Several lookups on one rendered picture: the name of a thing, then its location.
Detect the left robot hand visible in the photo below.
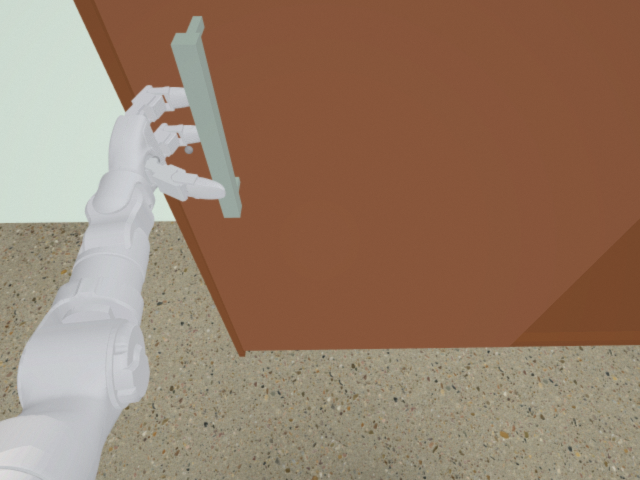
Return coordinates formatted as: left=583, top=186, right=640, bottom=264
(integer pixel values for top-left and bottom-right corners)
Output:
left=108, top=85, right=226, bottom=202

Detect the handle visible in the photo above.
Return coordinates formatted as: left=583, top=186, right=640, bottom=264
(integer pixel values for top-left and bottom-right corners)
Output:
left=171, top=16, right=242, bottom=218

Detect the robot left forearm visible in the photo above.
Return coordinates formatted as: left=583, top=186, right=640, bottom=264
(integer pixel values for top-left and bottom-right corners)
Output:
left=17, top=170, right=155, bottom=408

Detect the wardrobe door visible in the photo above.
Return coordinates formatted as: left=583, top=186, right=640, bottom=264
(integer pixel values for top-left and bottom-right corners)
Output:
left=524, top=219, right=640, bottom=333
left=94, top=0, right=640, bottom=351

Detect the robot left upper arm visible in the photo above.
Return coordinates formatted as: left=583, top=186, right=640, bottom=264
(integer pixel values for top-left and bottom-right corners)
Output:
left=0, top=318, right=150, bottom=480

